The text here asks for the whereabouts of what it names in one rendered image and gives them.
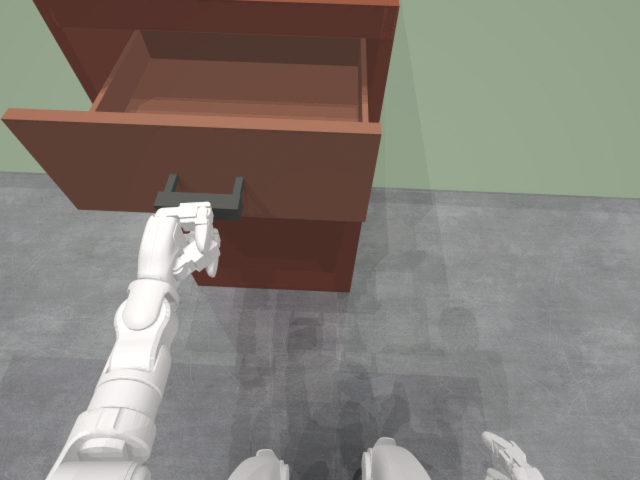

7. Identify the left robot forearm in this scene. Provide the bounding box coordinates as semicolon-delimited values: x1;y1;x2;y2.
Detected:
45;278;180;480

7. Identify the cabinet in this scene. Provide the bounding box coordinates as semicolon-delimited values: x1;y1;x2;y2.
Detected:
33;0;400;293

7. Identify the right robot hand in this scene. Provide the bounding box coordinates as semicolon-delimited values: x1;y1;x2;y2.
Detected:
482;431;544;480

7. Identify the robot left thigh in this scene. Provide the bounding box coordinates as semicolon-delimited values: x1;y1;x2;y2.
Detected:
228;456;289;480

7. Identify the handle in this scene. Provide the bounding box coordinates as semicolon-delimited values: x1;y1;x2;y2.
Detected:
153;173;245;220

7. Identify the robot left shin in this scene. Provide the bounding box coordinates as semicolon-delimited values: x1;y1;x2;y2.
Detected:
256;449;277;458

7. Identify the left robot hand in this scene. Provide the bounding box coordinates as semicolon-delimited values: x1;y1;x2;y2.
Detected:
137;202;221;291

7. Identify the drawer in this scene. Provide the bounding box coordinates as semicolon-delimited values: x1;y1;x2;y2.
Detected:
1;30;382;222

